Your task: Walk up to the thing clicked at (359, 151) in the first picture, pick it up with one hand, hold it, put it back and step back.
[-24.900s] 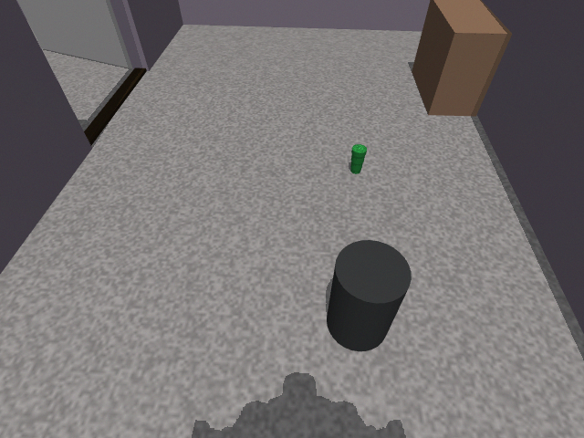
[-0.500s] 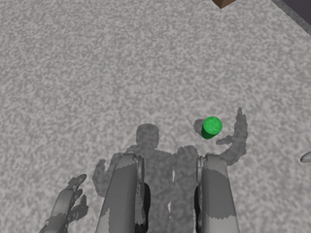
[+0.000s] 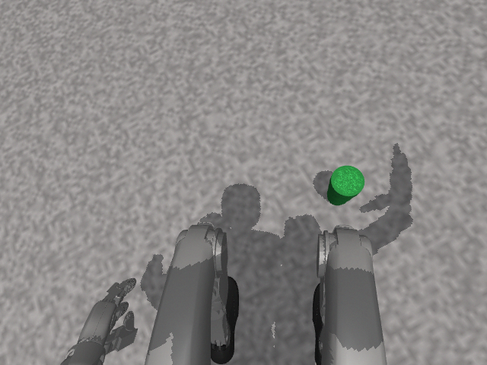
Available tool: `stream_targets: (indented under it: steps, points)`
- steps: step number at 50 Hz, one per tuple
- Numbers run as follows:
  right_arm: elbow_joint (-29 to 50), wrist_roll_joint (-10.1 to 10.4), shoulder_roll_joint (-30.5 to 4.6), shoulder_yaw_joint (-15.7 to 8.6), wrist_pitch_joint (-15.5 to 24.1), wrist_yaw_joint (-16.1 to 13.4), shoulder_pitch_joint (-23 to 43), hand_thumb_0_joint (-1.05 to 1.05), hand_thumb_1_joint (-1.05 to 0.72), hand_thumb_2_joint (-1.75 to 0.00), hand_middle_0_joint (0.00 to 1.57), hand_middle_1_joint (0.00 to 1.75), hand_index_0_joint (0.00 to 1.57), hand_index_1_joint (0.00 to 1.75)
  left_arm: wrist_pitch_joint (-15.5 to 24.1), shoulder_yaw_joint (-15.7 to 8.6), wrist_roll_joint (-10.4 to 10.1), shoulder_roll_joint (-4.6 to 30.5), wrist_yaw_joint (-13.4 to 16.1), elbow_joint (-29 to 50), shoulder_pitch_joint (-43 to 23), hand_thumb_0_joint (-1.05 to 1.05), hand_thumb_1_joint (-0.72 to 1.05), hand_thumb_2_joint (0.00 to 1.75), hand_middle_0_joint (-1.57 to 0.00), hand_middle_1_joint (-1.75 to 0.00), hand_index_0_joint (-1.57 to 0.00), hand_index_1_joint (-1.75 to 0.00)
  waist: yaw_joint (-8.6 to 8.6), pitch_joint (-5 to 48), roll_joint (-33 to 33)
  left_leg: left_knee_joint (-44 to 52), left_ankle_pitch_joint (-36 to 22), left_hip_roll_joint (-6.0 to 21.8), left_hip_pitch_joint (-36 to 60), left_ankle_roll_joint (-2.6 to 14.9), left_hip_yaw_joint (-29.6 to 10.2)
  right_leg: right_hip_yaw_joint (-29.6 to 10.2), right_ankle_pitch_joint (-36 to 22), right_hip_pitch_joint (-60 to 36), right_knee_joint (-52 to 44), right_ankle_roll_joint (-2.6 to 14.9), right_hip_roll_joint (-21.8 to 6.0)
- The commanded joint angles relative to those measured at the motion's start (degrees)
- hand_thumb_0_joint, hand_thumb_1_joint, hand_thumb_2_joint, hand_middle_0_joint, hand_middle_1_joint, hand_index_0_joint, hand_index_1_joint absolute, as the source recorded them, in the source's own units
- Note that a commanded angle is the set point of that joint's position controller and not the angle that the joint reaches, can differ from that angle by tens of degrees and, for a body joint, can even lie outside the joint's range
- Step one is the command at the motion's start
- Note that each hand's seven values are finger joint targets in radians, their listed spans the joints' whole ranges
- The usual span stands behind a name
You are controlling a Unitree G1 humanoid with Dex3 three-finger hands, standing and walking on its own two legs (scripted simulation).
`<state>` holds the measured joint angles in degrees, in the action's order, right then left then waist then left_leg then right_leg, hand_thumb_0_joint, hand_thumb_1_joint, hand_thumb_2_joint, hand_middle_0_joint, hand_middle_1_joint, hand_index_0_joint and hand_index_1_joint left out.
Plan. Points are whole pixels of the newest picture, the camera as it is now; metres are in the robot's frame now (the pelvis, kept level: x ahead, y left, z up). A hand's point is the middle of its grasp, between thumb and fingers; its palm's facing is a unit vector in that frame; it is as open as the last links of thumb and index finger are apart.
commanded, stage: go down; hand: right
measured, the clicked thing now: (341, 189) +0.45 -0.19 -0.34
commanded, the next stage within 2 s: approach in 0.62 s
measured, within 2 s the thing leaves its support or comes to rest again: neither
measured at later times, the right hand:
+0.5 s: hand out of the picture +0.40 -0.38 -0.02, palm faces +0.05 +0.99 -0.10, open 17.7 cm
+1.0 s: hand out of the picture +0.41 -0.36 -0.08, palm faces +0.05 +1.00 -0.03, open 17.7 cm
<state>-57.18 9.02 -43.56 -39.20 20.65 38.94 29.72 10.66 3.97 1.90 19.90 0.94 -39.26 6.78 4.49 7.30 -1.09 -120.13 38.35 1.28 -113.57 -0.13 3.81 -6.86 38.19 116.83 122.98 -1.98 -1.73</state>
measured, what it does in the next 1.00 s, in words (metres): lowers itself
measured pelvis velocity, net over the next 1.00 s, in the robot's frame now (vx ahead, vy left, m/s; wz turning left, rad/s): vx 0.00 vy -0.01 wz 0.05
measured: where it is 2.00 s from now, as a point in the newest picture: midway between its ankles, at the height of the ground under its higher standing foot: (274, 338)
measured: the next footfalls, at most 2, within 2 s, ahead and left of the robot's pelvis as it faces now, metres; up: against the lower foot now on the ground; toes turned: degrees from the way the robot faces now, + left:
none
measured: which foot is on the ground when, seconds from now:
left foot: down 0.00-1.00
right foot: down 0.00-1.00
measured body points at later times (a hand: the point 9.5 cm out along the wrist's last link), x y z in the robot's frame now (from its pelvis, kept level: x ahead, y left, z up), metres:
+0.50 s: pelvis +0.00 -0.01 -0.02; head +0.19 -0.06 +0.38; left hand +0.14 +0.27 -0.13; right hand +0.39 -0.43 -0.01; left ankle +0.10 +0.12 -0.38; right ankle +0.09 -0.14 -0.38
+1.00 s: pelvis +0.00 -0.01 -0.06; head +0.21 -0.08 +0.33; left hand +0.13 +0.28 -0.15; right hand +0.41 -0.42 -0.08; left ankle +0.10 +0.12 -0.38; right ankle +0.09 -0.14 -0.38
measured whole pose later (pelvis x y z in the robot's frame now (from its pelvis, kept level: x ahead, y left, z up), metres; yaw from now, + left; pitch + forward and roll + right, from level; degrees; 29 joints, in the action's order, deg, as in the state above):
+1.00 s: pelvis +0.00 -0.01 -0.06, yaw +3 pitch +30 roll +7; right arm -68.5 13.7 -48.5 -40.5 31.2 42.8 37.4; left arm 10.8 8.6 4.4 21.6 -1.1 -39.2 5.0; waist 7.5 2.0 -3.3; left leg -129.8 38.4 0.3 -121.2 -1.1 4.7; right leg -9.0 39.1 125.3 134.4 -1.5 -1.6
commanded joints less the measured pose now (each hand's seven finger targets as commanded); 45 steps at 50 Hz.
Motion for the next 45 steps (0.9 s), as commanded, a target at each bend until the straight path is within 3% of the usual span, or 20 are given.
stream_targets:
  steps: [1, 4, 7, 12, 22, 25, 27, 31, 33, 36, 38, 41, 45]
  points:
    - [9.8, 2.27, -23.46, -5.19, 3.38, 0.07, 10.8, 0.0, 0.59, -0.07, 0.03, 0.09, 0.04, 0.08, 1.49, -4.54, -0.46, 12.47, 1.15, 3.31, 6.34, 0.0, 0.88, 0.9, -0.2, -0.3, -0.2, -0.3, -2.32, 33.89, 11.12, 13.04, -4.72, -1.75, 15.96, 2.47, 0.62, 4.1, -4.49, -23.91, -15.3, 3.44, 0.53]
    - [10.05, 2.46, -23.78, -5.21, 3.4, 0.51, 11.92, 0.0, 0.61, -0.07, 0.03, 0.1, 0.05, 0.08, 1.43, -4.47, -0.45, 12.63, 1.16, 3.54, 6.35, 0.0, 0.88, 0.9, -0.2, -0.3, -0.2, -0.3, -1.75, 33.91, 11.16, 12.2, -5.4, -1.74, 15.44, 2.44, 0.84, 4.12, -5.22, -23.14, -14.3, 3.53, 0.6]
    - [8.24, 2.66, -21.77, -4.38, 3.49, 1.09, 12.08, 0.0, 0.6, -0.06, 0.03, 0.09, 0.05, 0.07, 1.58, -4.32, -0.31, 12.38, 0.96, 2.59, 7.22, 0.0, 0.88, 0.9, -0.2, -0.3, -0.2, -0.3, -0.94, 32.32, 10.25, 11.71, -5.28, -1.78, 14.54, 2.41, 1.04, 4.02, -4.99, -21.76, -13.53, 3.59, 0.58]
    - [10.12, 2.57, -25.0, -5.64, 3.8, 1.36, 14.2, 0.0, 0.61, -0.06, 0.04, 0.09, 0.05, 0.08, 1.25, -4.2, -0.06, 12.77, 0.77, 2.17, 8.18, 0.0, 0.88, 0.9, -0.2, -0.3, -0.2, -0.3, -1.55, 35.79, 11.88, 10.44, -6.98, -1.64, 15.67, 2.48, 0.9, 4.32, -7.34, -23.04, -12.25, 3.43, 0.56]
    - [10.82, 1.57, -25.38, -4.28, 3.26, 1.33, 17.47, 0.0, 0.61, -0.04, 0.04, 0.08, 0.06, 0.07, 0.62, -3.99, -0.1, 13.3, 0.62, 2.04, 7.93, 0.0, 0.88, 0.9, -0.2, -0.3, -0.2, -0.3, -0.87, 32.84, 16.04, 8.7, -4.0, -1.53, 9.69, 2.78, 1.9, 2.74, -3.0, -24.11, -13.83, 3.1, 0.33]
    - [8.75, 1.9, -24.46, -3.88, 3.12, 1.36, 16.91, 0.0, 0.61, -0.05, 0.04, 0.09, 0.06, 0.07, 0.6, -3.72, -0.29, 13.13, 0.46, 1.8, 7.9, 0.0, 0.88, 0.9, -0.2, -0.3, -0.2, -0.3, -0.44, 30.97, 13.81, 8.84, -2.75, -1.67, 8.93, 2.68, 2.01, 2.58, -1.61, -22.25, -13.28, 3.28, 0.31]
    - [9.48, 2.23, -26.72, -5.8, 3.42, 1.25, 16.84, 0.0, 0.61, -0.05, 0.04, 0.08, 0.06, 0.07, 0.43, -3.61, -0.17, 13.1, 0.55, 2.2, 7.95, 0.0, 0.88, 0.9, -0.2, -0.3, -0.2, -0.3, -1.22, 33.08, 13.21, 9.38, -4.04, -1.67, 11.57, 2.53, 1.57, 3.71, -3.69, -21.43, -11.95, 3.48, 0.7]
    - [6.95, 2.43, -24.71, -4.36, 3.56, 2.02, 16.83, 0.0, 0.6, -0.04, 0.03, 0.08, 0.05, 0.06, 0.47, -3.2, -0.19, 13.24, 0.46, 1.94, 7.83, 0.0, 0.88, 0.9, -0.2, -0.3, -0.2, -0.3, 0.22, 30.47, 12.21, 8.93, -3.48, -1.73, 10.02, 2.48, 2.05, 3.17, -3.0, -20.38, -11.55, 3.61, 0.59]
    - [6.09, 2.56, -25.0, -4.56, 3.82, 2.23, 17.11, 0.0, 0.61, -0.04, 0.03, 0.08, 0.05, 0.06, 0.43, -3.04, -0.14, 13.3, 0.41, 1.93, 7.83, 0.0, 0.88, 0.9, -0.2, -0.3, -0.2, -0.3, 0.16, 29.8, 11.5, 8.75, -3.6, -1.76, 10.09, 2.45, 1.96, 3.27, -3.13, -19.4, -11.16, 3.67, 0.54]
    - [7.73, 2.68, -28.15, -6.23, 4.27, 2.55, 18.05, 0.0, 0.61, -0.04, 0.07, 0.1, 0.07, 0.1, 0.25, -2.88, 0.14, 13.64, 0.36, 1.92, 8.13, 0.0, 0.9, 0.9, -0.2, -0.3, -0.2, -0.3, -0.45, 32.87, 12.9, 8.25, -5.29, -1.74, 12.26, 2.41, 1.71, 3.75, -5.34, -20.31, -10.26, 3.55, 0.6]
    - [5.97, 3.02, -27.2, -6.33, 4.58, 2.89, 17.63, 0.0, 0.61, 0.0, 0.06, 0.09, 0.07, 0.08, 0.27, -2.64, 0.16, 13.7, 0.31, 1.86, 8.09, 0.0, 0.89, 0.89, -0.2, -0.3, -0.2, -0.3, 0.04, 32.51, 11.77, 7.75, -6.31, -1.8, 11.8, 2.37, 1.8, 3.64, -6.54, -19.68, -9.35, 3.64, 0.61]
    - [0.9, 4.44, -21.63, -4.34, 6.27, 3.74, 16.7, 0.0, 0.61, -0.01, 0.06, 0.11, 0.06, 0.09, 0.64, -1.89, 0.54, 13.48, 0.01, 1.71, 7.18, 0.0, 0.89, 0.89, -0.2, -0.3, -0.2, -0.3, 1.98, 27.43, 9.05, 6.72, -4.69, -2.14, 8.58, 2.23, 2.55, 3.02, -4.53, -16.27, -7.35, 3.82, 0.4]
    - [-1.16, 5.6, -20.83, -3.59, 11.52, 4.25, 18.61, 0.0, 0.61, -0.02, 0.05, 0.11, 0.06, 0.1, 1.31, -0.65, 1.72, 13.95, -0.53, 2.09, 5.84, 0.0, 0.9, 0.89, -0.2, -0.3, -0.2, -0.3, 3.45, 26.02, 8.05, 5.09, -5.26, -2.51, 9.1, 1.85, 2.9, 3.22, -4.41, -12.91, -3.47, 3.87, 0.32]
